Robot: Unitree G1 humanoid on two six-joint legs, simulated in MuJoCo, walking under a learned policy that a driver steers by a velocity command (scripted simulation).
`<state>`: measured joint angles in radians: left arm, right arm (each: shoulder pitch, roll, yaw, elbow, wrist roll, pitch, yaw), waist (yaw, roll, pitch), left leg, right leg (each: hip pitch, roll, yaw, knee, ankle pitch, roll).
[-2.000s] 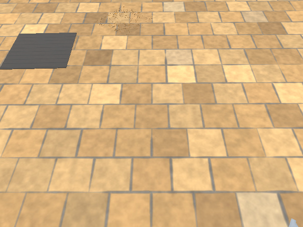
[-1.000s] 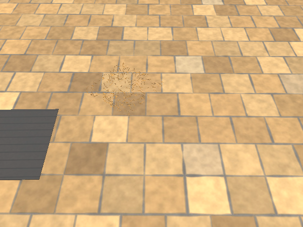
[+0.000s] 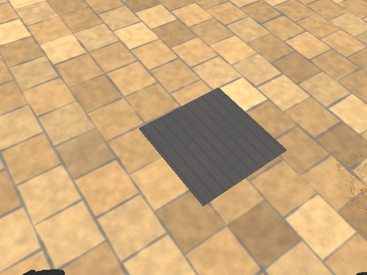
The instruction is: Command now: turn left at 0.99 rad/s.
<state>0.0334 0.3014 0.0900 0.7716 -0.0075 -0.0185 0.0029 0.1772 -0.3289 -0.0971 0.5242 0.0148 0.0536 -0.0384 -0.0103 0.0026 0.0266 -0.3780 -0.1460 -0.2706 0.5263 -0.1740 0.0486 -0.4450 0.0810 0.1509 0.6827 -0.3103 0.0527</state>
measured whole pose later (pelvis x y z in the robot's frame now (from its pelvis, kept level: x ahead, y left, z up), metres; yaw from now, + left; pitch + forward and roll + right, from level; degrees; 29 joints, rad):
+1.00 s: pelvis +0.02 +0.03 +0.00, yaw +11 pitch +2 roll +1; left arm 0.16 0.29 0.09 0.65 -0.02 0.10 -0.03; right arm 0.10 -0.28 -0.09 0.68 0.00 0.01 -0.02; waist 0.01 0.01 0.07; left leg -0.20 0.11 0.33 0.51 -0.32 0.00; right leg -0.42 -0.09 -0.10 0.78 -0.38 0.04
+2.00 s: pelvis +0.19 -0.01 +0.00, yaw -6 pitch +3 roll -1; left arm 0.36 0.27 0.06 0.70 0.01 -0.09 0.01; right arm 0.27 -0.30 -0.06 0.66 0.04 -0.03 0.02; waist 0.04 0.04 -0.03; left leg -0.71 0.05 -0.06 1.19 -0.25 0.01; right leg -0.04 0.00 -0.07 0.34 -0.35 0.00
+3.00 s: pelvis +1.02 +0.19 +0.01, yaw +15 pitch -1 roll -1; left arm 0.56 0.24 0.04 0.78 -0.03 -0.08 -0.01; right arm 0.02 -0.27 0.01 0.61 -0.02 -0.15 0.02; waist 0.11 0.03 0.05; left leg -0.66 0.05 -0.15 0.77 -0.08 -0.01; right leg -0.03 0.15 0.17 0.32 -0.25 -0.11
